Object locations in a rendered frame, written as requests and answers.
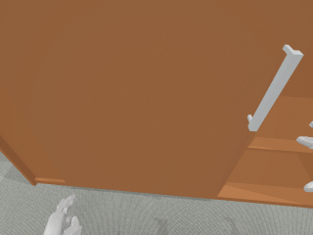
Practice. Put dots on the robot right hand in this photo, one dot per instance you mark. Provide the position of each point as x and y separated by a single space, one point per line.
308 142

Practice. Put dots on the wardrobe door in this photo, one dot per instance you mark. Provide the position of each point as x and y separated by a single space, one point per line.
18 135
148 96

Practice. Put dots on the robot left hand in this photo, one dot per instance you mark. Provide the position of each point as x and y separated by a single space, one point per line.
58 220

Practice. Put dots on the handle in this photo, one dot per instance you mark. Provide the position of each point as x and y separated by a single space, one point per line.
281 78

